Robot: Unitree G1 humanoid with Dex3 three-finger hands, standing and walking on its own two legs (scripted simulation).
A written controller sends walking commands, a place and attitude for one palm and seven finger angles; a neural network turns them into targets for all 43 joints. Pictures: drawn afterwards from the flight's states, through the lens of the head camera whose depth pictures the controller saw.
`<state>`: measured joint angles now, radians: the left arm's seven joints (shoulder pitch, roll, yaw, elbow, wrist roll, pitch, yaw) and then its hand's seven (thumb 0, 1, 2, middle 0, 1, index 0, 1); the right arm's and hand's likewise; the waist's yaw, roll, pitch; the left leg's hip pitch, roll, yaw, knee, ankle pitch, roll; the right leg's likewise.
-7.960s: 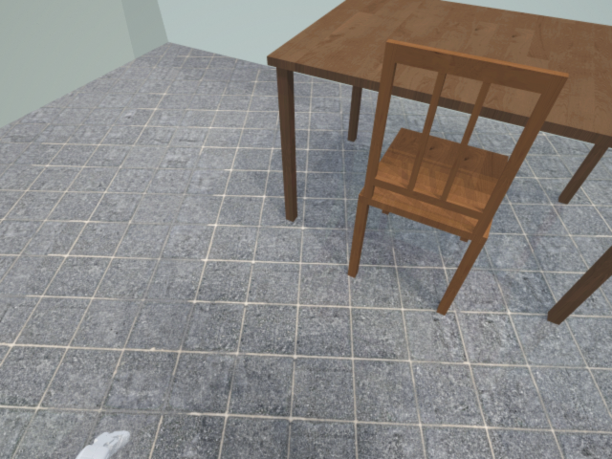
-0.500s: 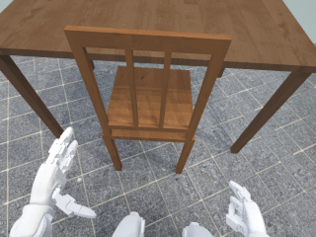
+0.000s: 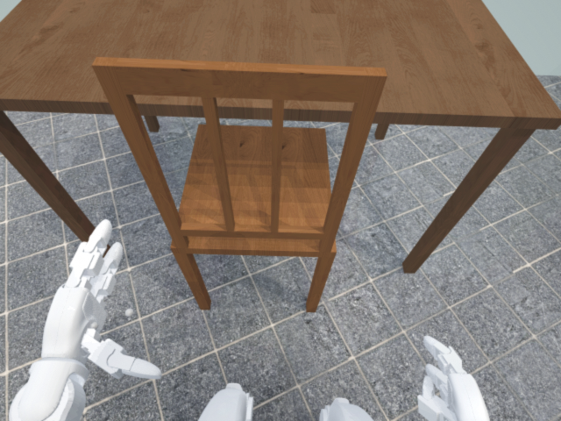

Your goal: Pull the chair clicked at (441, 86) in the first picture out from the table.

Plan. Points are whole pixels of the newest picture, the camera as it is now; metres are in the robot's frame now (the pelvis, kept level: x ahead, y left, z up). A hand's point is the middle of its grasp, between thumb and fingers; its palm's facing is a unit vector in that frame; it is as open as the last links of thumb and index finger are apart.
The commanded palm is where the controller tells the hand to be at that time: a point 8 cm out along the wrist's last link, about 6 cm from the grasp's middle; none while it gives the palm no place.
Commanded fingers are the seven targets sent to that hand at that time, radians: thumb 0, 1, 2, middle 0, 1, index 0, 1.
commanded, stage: raise the hand toward the chair's back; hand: left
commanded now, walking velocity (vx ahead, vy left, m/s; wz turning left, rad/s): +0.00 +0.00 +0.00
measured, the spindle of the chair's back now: (222, 176) +0.51 +0.13 +0.00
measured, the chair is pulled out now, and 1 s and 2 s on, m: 0.00 0.00 0.00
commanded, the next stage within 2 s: aim the fingers beside a spindle in 0.12 s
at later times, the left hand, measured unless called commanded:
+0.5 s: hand (162, 306) +0.26 +0.17 +0.03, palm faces -0.01 -1.00 -0.06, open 16.9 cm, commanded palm +0.25 +0.23 +0.03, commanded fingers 0.00 -0.50 0.30 -0.06 -0.08 -0.06 -0.08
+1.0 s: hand (192, 284) +0.30 +0.14 +0.02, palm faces -0.01 -1.00 -0.05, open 16.9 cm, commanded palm +0.28 +0.19 +0.01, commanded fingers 0.00 -0.50 0.30 -0.06 -0.08 -0.06 -0.08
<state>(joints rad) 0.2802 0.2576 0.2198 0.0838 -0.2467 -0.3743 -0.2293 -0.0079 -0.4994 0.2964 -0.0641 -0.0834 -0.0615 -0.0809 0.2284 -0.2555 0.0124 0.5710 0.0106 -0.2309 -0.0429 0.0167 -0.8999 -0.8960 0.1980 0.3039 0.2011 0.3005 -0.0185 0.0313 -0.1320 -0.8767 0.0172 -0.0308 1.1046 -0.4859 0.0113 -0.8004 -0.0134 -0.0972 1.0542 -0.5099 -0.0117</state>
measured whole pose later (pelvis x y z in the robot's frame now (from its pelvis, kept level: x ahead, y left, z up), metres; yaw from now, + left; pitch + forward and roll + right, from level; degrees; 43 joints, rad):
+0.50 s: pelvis +0.00 -0.01 -0.01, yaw +0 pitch +16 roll -2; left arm 0.19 0.23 0.18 0.15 -0.23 -0.38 -0.25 -0.01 -0.50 0.30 -0.06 -0.08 -0.06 -0.08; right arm 0.21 -0.25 0.01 0.58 0.01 -0.23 -0.05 0.02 -0.90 -0.90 0.20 0.30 0.20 0.30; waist -0.01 0.04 -0.13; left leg -0.92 0.02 -0.04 1.14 -0.49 -0.01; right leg -0.85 -0.01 -0.10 1.10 -0.53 -0.03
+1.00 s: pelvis -0.01 -0.01 -0.02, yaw +0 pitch +18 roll -2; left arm 0.04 0.18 0.10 0.22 -0.16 -0.41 -0.11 -0.01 -0.50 0.30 -0.06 -0.08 -0.06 -0.08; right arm 0.21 -0.25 0.01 0.57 -0.01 -0.17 -0.02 0.02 -0.90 -0.90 0.20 0.30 0.20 0.30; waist -0.03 0.03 -0.15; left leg -1.01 0.02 -0.02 1.20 -0.51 0.00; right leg -0.95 -0.02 -0.08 1.18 -0.54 -0.02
